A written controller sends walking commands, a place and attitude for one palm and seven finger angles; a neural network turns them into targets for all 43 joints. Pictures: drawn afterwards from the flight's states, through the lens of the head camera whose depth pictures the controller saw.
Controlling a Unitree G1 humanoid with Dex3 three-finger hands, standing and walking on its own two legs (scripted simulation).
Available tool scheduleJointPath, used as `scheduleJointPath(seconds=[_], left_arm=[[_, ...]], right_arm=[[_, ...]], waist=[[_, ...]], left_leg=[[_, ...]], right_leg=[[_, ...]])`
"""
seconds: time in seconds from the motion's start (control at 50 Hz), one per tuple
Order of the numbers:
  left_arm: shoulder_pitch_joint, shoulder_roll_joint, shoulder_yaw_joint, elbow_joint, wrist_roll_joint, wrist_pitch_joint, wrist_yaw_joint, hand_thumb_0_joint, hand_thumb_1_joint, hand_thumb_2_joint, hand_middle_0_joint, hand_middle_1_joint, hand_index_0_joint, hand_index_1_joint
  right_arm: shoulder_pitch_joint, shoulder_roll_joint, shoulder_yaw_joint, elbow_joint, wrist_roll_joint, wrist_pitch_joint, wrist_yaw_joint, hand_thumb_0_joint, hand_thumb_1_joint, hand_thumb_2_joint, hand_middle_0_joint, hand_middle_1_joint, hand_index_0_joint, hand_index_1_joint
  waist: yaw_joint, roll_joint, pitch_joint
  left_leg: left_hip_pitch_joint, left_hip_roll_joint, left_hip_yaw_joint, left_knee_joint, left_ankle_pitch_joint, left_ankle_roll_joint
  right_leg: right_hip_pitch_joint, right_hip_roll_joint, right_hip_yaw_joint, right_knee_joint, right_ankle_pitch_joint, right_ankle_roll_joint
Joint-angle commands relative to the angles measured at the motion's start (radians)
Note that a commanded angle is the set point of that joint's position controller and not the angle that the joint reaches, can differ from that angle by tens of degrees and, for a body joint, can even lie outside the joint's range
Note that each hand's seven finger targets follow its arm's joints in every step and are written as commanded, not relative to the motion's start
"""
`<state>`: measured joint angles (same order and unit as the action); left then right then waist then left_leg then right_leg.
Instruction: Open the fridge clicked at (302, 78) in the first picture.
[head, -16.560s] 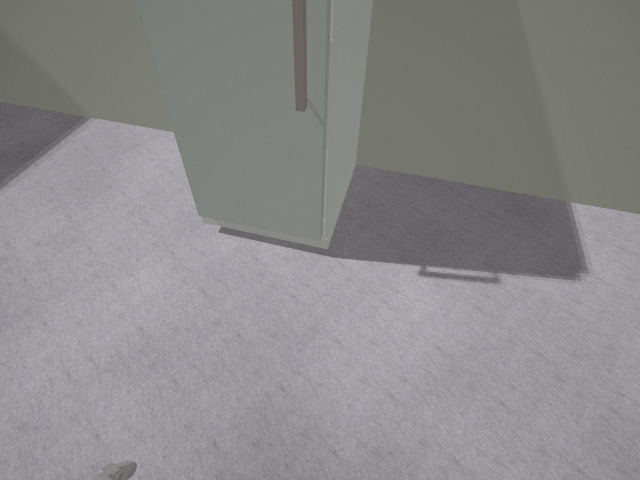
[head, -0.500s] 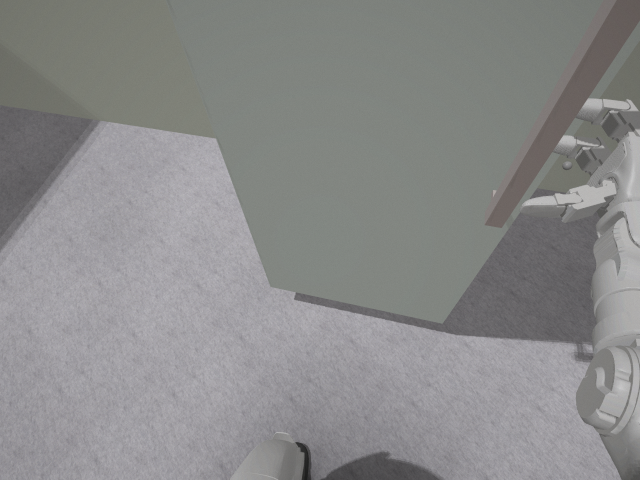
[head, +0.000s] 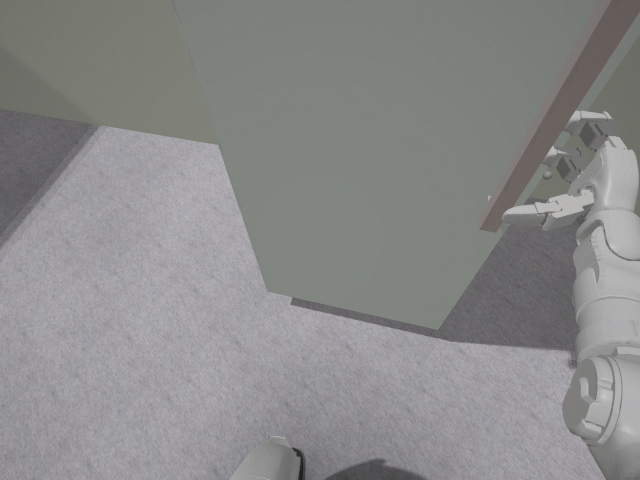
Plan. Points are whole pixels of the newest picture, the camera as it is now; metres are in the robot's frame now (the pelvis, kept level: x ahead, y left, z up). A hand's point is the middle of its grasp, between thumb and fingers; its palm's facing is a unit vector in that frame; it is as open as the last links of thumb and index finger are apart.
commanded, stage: slide the fingers in behind the handle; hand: right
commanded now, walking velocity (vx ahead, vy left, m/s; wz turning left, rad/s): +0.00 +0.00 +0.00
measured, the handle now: (552, 102) +0.54 -0.17 +0.17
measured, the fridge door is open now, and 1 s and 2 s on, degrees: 0 0 0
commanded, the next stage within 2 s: grip the handle and tug to test in 1.42 s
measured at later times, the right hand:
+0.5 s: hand (532, 175) +0.48 -0.17 +0.11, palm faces +0.06 +1.00 +0.00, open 14.0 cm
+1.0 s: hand (522, 172) +0.49 -0.16 +0.10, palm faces +0.06 +1.00 +0.00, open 14.0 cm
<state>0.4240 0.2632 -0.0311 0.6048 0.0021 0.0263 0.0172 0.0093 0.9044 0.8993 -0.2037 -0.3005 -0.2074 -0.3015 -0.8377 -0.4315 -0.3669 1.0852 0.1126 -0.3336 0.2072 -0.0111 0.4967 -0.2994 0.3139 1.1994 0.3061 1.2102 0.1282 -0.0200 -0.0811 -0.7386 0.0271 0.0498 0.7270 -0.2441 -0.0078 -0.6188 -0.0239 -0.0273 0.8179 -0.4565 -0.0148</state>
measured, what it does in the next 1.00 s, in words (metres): stands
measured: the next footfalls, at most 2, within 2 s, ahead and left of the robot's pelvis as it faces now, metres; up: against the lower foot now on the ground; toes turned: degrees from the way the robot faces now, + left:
none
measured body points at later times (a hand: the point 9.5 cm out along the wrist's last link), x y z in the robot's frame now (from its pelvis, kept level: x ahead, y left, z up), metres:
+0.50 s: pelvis +0.00 +0.01 +0.00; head +0.09 +0.01 +0.44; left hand +0.04 +0.27 -0.11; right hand +0.47 -0.22 +0.11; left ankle +0.06 +0.13 -0.70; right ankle -0.04 -0.10 -0.70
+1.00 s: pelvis +0.00 +0.01 +0.00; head +0.09 +0.00 +0.44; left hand +0.02 +0.27 -0.12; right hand +0.48 -0.21 +0.11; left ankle +0.06 +0.13 -0.70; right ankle -0.04 -0.10 -0.70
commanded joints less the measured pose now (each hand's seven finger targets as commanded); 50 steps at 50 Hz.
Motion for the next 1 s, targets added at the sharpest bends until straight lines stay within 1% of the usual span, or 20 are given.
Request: scheduleJointPath(seconds=[0.0, 0.06, 0.12, 0.18, 0.24, 0.34, 0.36, 0.42, 0.48, 0.5, 0.54, 0.58, 0.62, 0.68, 0.7, 0.72, 0.78, 0.8, 0.9, 0.98], left_arm=[[0.102, 0.168, 0.066, -0.076, 0.000, -0.025, 0.007, 0.000, 0.900, 0.900, -0.200, -0.300, -0.200, -0.300], [0.102, 0.160, 0.066, -0.066, 0.001, -0.029, 0.009, 0.000, 0.900, 0.900, -0.200, -0.300, -0.200, -0.300], [0.104, 0.163, 0.068, -0.064, 0.004, -0.033, 0.010, 0.000, 0.900, 0.900, -0.200, -0.300, -0.200, -0.300], [0.093, 0.160, 0.066, -0.058, 0.000, -0.034, 0.009, 0.000, 0.900, 0.900, -0.200, -0.300, -0.200, -0.300], [0.092, 0.158, 0.070, -0.066, 0.000, -0.035, 0.005, 0.000, 0.900, 0.900, -0.200, -0.300, -0.200, -0.300], [0.088, 0.158, 0.070, -0.066, -0.002, -0.032, 0.008, 0.000, 0.900, 0.900, -0.200, -0.300, -0.200, -0.300], [0.086, 0.160, 0.069, -0.066, -0.002, -0.031, 0.009, 0.000, 0.900, 0.900, -0.200, -0.300, -0.200, -0.300], [0.091, 0.162, 0.070, -0.068, 0.001, -0.032, 0.011, 0.000, 0.900, 0.900, -0.200, -0.300, -0.200, -0.300], [0.086, 0.156, 0.072, -0.066, 0.001, -0.034, 0.009, 0.000, 0.900, 0.900, -0.200, -0.300, -0.200, -0.300], [0.082, 0.153, 0.069, -0.066, 0.000, -0.034, 0.009, 0.000, 0.900, 0.900, -0.200, -0.300, -0.200, -0.300], [0.079, 0.150, 0.070, -0.063, -0.001, -0.037, 0.007, 0.000, 0.900, 0.900, -0.200, -0.300, -0.200, -0.300], [0.085, 0.157, 0.070, -0.049, -0.001, -0.039, 0.008, 0.000, 0.900, 0.900, -0.200, -0.300, -0.200, -0.300], [0.092, 0.162, 0.071, -0.053, 0.000, -0.039, 0.011, 0.000, 0.900, 0.900, -0.200, -0.300, -0.200, -0.300], [0.089, 0.159, 0.069, -0.058, 0.001, -0.040, 0.008, 0.000, 0.900, 0.900, -0.200, -0.300, -0.200, -0.300], [0.086, 0.157, 0.067, -0.056, 0.002, -0.040, 0.006, 0.000, 0.900, 0.900, -0.200, -0.300, -0.200, -0.300], [0.094, 0.159, 0.068, -0.055, 0.004, -0.039, 0.006, 0.000, 0.900, 0.900, -0.200, -0.300, -0.200, -0.300], [0.089, 0.157, 0.068, -0.062, 0.005, -0.037, 0.003, 0.000, 0.900, 0.900, -0.200, -0.300, -0.200, -0.300], [0.087, 0.159, 0.067, -0.063, 0.003, -0.038, 0.003, 0.000, 0.900, 0.900, -0.200, -0.300, -0.200, -0.300], [0.090, 0.159, 0.070, -0.060, 0.005, -0.042, 0.005, 0.000, 0.900, 0.900, -0.200, -0.300, -0.200, -0.300], [0.100, 0.158, 0.070, -0.049, 0.007, -0.044, 0.003, 0.000, 0.900, 0.900, -0.200, -0.300, -0.200, -0.300]], right_arm=[[-0.447, -0.217, -0.019, -0.230, 0.016, -0.069, -0.026, 0.000, 0.500, -0.300, 0.300, 1.200, 0.300, 1.200], [-0.493, -0.202, 0.003, -0.252, -0.001, -0.083, -0.040, 0.000, 0.500, -0.300, 0.300, 1.200, 0.300, 1.200], [-0.472, -0.222, -0.019, -0.249, 0.001, -0.088, -0.050, 0.000, 0.500, -0.300, 0.300, 1.200, 0.300, 1.200], [-0.463, -0.203, -0.009, -0.221, 0.000, -0.079, -0.047, 0.000, 0.500, -0.300, 0.300, 1.200, 0.300, 1.200], [-0.418, -0.180, -0.003, -0.233, 0.005, -0.075, -0.043, 0.000, 0.500, -0.300, 0.300, 1.200, 0.300, 1.200], [-0.437, -0.173, 0.001, -0.220, 0.012, -0.065, -0.043, 0.000, 0.500, -0.300, 0.300, 1.200, 0.300, 1.200], [-0.441, -0.185, -0.004, -0.212, 0.006, -0.066, -0.044, 0.000, 0.500, -0.300, 0.300, 1.200, 0.300, 1.200], [-0.454, -0.213, -0.029, -0.236, 0.009, -0.079, -0.051, 0.000, 0.500, -0.300, 0.300, 1.200, 0.300, 1.200], [-0.473, -0.211, -0.016, -0.275, 0.001, -0.094, -0.047, 0.000, 0.500, -0.300, 0.300, 1.200, 0.300, 1.200], [-0.451, -0.191, -0.001, -0.252, -0.001, -0.092, -0.045, 0.000, 0.500, -0.300, 0.300, 1.200, 0.300, 1.200], [-0.473, -0.150, 0.036, -0.264, 0.003, -0.091, -0.044, 0.000, 0.500, -0.300, 0.300, 1.200, 0.300, 1.200], [-0.495, -0.148, 0.035, -0.224, 0.006, -0.078, -0.048, 0.000, 0.500, -0.300, 0.300, 1.200, 0.300, 1.200], [-0.478, -0.177, 0.002, -0.215, 0.016, -0.073, -0.054, 0.000, 0.500, -0.300, 0.300, 1.200, 0.300, 1.200], [-0.448, -0.189, -0.018, -0.220, 0.013, -0.071, -0.062, 0.000, 0.500, -0.300, 0.300, 1.200, 0.300, 1.200], [-0.455, -0.170, 0.001, -0.212, 0.008, -0.070, -0.063, 0.000, 0.500, -0.300, 0.300, 1.200, 0.300, 1.200], [-0.451, -0.193, -0.017, -0.203, 0.003, -0.076, -0.069, 0.000, 0.500, -0.300, 0.300, 1.200, 0.300, 1.200], [-0.462, -0.182, -0.002, -0.208, -0.012, -0.081, -0.075, 0.000, 0.500, -0.300, 0.300, 1.200, 0.300, 1.200], [-0.456, -0.172, 0.004, -0.192, -0.010, -0.080, -0.076, 0.000, 0.500, -0.300, 0.300, 1.200, 0.300, 1.200], [-0.502, -0.181, -0.003, -0.222, -0.003, -0.093, -0.075, 0.000, 0.500, -0.300, 0.300, 1.200, 0.300, 1.200], [-0.520, -0.158, 0.021, -0.215, -0.007, -0.097, -0.074, 0.000, 0.500, -0.300, 0.300, 1.200, 0.300, 1.200]], waist=[[-0.005, -0.029, -0.381], [0.000, -0.076, -0.390], [-0.004, -0.024, -0.410], [-0.003, -0.042, -0.384], [-0.018, -0.052, -0.419], [-0.006, 0.001, -0.392], [-0.008, -0.019, -0.378], [-0.009, 0.006, -0.406], [-0.011, -0.045, -0.447], [-0.015, -0.062, -0.430], [0.002, -0.078, -0.425], [0.013, -0.053, -0.389], [0.004, 0.011, -0.400], [-0.014, -0.018, -0.428], [-0.006, -0.023, -0.409], [-0.006, 0.013, -0.396], [-0.007, -0.023, -0.390], [-0.003, -0.002, -0.374], [0.000, -0.030, -0.425], [0.007, -0.064, -0.416]], left_leg=[[0.359, -0.046, -0.013, -0.025, 0.233, 0.031], [0.344, -0.043, -0.011, -0.015, 0.248, 0.035], [0.380, -0.045, -0.015, -0.015, 0.273, 0.033], [0.382, -0.040, -0.020, -0.020, 0.275, 0.031], [0.398, -0.041, -0.020, -0.015, 0.308, 0.034], [0.418, -0.039, -0.025, -0.023, 0.306, 0.029], [0.411, -0.037, -0.025, -0.023, 0.295, 0.030], [0.439, -0.037, -0.032, -0.021, 0.307, 0.030], [0.442, -0.036, -0.036, -0.014, 0.324, 0.030], [0.432, -0.036, -0.035, -0.016, 0.318, 0.032], [0.400, -0.039, -0.028, -0.018, 0.308, 0.030], [0.374, -0.040, -0.023, -0.026, 0.268, 0.029], [0.417, -0.040, -0.025, -0.030, 0.277, 0.028], [0.437, -0.037, -0.029, -0.019, 0.308, 0.030], [0.424, -0.037, -0.031, -0.024, 0.297, 0.029], [0.431, -0.037, -0.029, -0.023, 0.291, 0.030], [0.414, -0.035, -0.033, -0.023, 0.269, 0.029], [0.408, -0.037, -0.032, -0.028, 0.255, 0.029], [0.412, -0.038, -0.034, -0.021, 0.260, 0.029], [0.370, -0.040, -0.024, -0.016, 0.262, 0.032]], right_leg=[[0.058, 0.013, 0.040, -0.137, 0.333, 0.009], [0.091, 0.015, 0.045, -0.133, 0.370, 0.014], [0.077, 0.015, 0.043, -0.129, 0.379, 0.010], [0.056, 0.019, 0.031, -0.134, 0.352, 0.009], [0.080, 0.020, 0.030, -0.129, 0.400, 0.010], [0.038, 0.023, 0.022, -0.133, 0.348, 0.003], [0.032, 0.024, 0.021, -0.136, 0.336, 0.005], [0.026, 0.025, 0.020, -0.130, 0.337, -0.001], [0.049, 0.027, 0.018, -0.126, 0.356, 0.001], [0.053, 0.029, 0.017, -0.126, 0.354, 0.004], [0.076, 0.025, 0.023, -0.125, 0.363, 0.006], [0.060, 0.024, 0.029, -0.129, 0.325, 0.007], [0.036, 0.025, 0.030, -0.135, 0.319, 0.001], [0.031, 0.028, 0.021, -0.132, 0.340, 0.004], [0.025, 0.029, 0.018, -0.132, 0.325, 0.003], [0.009, 0.027, 0.022, -0.133, 0.317, 0.000], [0.009, 0.029, 0.018, -0.137, 0.296, 0.002], [0.003, 0.029, 0.018, -0.137, 0.281, 0.001], [0.027, 0.028, 0.022, -0.131, 0.295, 0.003], [0.058, 0.024, 0.033, -0.128, 0.331, 0.010]])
